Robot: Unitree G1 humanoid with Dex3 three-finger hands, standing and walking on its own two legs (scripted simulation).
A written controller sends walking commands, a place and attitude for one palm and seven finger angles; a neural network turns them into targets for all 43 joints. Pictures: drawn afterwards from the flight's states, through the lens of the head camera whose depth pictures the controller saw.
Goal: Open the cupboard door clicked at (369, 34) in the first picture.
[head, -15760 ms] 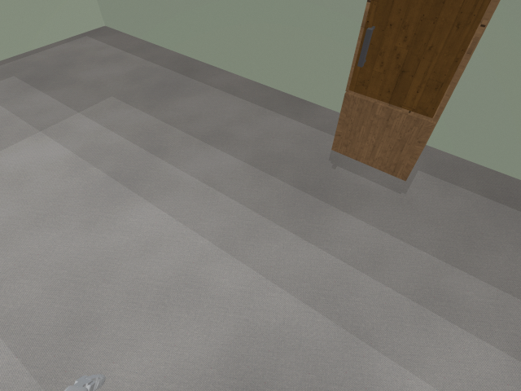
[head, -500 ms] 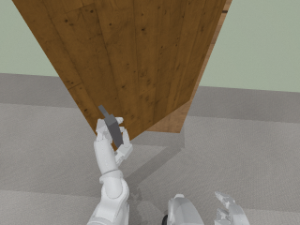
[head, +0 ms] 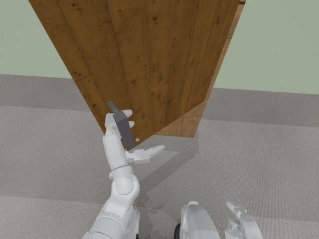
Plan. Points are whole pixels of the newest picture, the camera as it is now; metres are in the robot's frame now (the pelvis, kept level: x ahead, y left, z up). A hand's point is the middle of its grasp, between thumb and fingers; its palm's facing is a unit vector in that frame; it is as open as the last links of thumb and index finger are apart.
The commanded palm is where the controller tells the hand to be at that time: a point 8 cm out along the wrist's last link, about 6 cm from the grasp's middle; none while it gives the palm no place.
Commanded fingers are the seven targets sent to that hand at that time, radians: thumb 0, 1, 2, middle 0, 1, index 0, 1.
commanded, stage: open thumb and fingers to let go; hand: left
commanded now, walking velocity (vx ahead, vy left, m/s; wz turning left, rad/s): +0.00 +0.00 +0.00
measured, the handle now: (121, 126) +0.39 +0.11 +0.02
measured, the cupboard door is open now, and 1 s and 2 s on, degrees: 41 45 45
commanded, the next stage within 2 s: slide the hand sideways off the handle in 0.32 s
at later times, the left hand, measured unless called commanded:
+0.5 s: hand (134, 144) +0.34 +0.07 +0.01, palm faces +0.19 -0.98 -0.06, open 14.7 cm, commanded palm +0.31 +0.10 +0.01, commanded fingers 0.00 -0.50 0.30 -0.15 -0.30 -0.15 -0.30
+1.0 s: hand (132, 165) +0.29 +0.07 +0.01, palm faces -0.16 -0.99 -0.03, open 16.2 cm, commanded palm +0.27 +0.14 +0.01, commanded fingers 0.00 -0.50 0.30 -0.15 -0.30 -0.15 -0.30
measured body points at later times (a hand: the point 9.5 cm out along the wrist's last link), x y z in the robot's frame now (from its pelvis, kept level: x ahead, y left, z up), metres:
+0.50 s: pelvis +0.00 +0.01 +0.00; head +0.11 +0.02 +0.43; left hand +0.33 +0.12 +0.02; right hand +0.15 -0.21 -0.12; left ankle +0.02 +0.14 -0.61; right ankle +0.05 -0.10 -0.61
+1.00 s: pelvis +0.00 +0.03 -0.01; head +0.11 +0.03 +0.42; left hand +0.29 +0.13 +0.01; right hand +0.18 -0.20 -0.12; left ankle +0.02 +0.14 -0.61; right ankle +0.05 -0.10 -0.61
